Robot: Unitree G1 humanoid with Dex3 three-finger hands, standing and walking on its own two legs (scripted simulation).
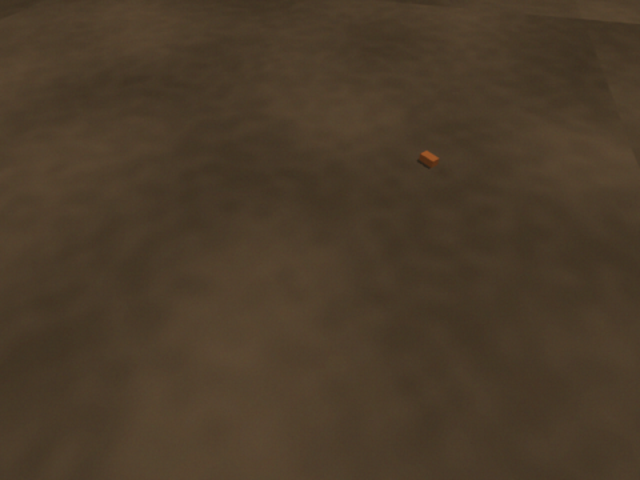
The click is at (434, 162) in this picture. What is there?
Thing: small brick
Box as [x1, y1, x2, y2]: [419, 150, 438, 167]
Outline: 420,153 419,159 431,167 437,164 438,158 426,150
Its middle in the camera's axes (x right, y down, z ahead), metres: +0.56 -0.44 +2.05
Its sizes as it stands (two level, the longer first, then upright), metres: 0.088 0.048 0.040
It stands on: the floor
